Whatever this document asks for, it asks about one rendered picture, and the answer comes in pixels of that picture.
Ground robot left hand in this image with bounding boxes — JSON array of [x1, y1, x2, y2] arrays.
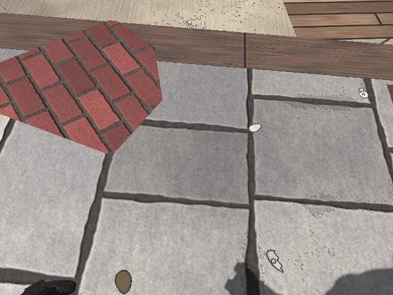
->
[[21, 280, 76, 295]]

